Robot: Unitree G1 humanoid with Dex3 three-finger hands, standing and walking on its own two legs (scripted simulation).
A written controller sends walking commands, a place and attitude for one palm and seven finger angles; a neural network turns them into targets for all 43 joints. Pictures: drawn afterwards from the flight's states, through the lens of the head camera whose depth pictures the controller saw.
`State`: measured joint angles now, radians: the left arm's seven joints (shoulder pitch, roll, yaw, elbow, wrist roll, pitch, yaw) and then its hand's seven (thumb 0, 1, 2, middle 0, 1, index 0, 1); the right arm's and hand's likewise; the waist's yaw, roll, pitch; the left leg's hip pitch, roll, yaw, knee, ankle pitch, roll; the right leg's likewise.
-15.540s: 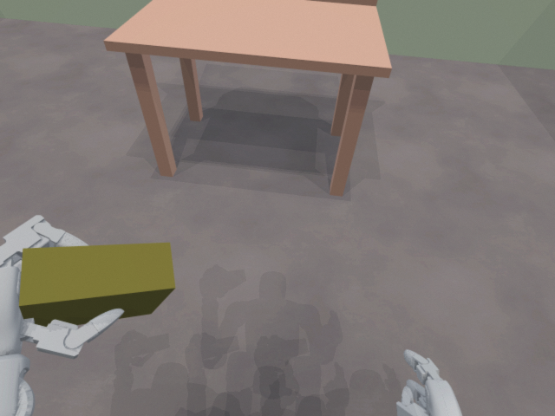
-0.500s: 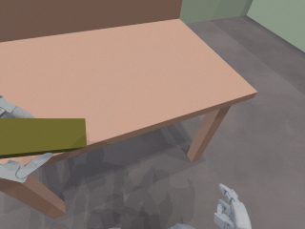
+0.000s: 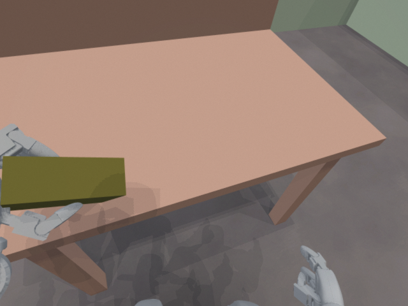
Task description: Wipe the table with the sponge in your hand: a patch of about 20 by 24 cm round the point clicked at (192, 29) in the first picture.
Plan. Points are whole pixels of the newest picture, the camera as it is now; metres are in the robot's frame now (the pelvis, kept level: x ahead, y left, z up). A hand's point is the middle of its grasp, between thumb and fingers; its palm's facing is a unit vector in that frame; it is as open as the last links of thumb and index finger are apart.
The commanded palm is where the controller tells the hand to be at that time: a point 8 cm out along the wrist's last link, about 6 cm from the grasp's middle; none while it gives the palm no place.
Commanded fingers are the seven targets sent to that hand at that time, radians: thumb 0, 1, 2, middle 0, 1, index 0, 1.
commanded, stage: shuffle to correct the standing spot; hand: left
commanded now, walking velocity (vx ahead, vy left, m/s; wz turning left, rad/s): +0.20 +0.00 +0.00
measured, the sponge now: (81, 183) +0.25 +0.20 +0.15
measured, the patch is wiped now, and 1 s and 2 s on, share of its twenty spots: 0.00 0.00 0.00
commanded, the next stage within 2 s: come to a stop and stand still in 1.02 s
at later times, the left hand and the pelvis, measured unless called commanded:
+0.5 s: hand (39, 162) +0.27 +0.26 +0.17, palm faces +0.38 -0.86 -0.35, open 9.6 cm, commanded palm +0.21 +0.31 +0.19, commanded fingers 0.00 0.10 1.30 -1.20 -1.60 -1.20 -1.60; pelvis +0.04 +0.03 +0.00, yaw -1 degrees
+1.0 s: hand (73, 155) +0.29 +0.23 +0.16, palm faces +0.36 -0.86 -0.36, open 9.6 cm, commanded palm +0.23 +0.27 +0.19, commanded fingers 0.00 0.10 1.30 -1.20 -1.60 -1.20 -1.60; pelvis +0.06 -0.01 +0.01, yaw -1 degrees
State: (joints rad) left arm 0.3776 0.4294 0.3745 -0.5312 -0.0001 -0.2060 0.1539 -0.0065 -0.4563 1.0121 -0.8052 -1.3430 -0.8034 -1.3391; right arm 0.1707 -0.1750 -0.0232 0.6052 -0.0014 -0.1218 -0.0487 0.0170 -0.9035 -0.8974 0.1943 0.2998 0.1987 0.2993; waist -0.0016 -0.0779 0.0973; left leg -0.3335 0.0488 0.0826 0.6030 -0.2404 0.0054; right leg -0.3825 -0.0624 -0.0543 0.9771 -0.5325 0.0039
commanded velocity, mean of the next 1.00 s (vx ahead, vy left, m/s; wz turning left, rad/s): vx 0.19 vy -0.05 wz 0.00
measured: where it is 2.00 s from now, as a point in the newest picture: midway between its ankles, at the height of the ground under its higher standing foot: outside the picture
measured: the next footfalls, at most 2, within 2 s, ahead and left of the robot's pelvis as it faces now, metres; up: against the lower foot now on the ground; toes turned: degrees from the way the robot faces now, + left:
right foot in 0.18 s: +0.11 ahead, -0.07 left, +0.00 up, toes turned -5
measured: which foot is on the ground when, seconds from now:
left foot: down 0.00-1.00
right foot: up 0.00-0.16, down 0.18-1.00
